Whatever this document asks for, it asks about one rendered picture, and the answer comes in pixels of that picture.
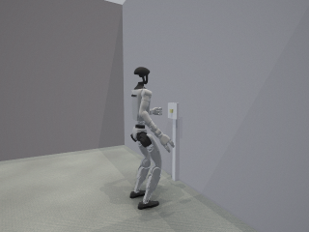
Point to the panel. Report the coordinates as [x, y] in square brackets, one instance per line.
[175, 139]

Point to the right robot upper arm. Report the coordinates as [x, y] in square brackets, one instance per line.
[146, 96]

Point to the right robot forearm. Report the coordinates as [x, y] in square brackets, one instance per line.
[151, 125]

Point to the robot head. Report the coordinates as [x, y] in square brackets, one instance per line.
[142, 72]

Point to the right robot hand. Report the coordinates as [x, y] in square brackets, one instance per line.
[164, 139]

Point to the left robot hand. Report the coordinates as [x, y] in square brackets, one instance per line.
[157, 111]

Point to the robot right shin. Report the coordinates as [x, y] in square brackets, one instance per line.
[151, 185]

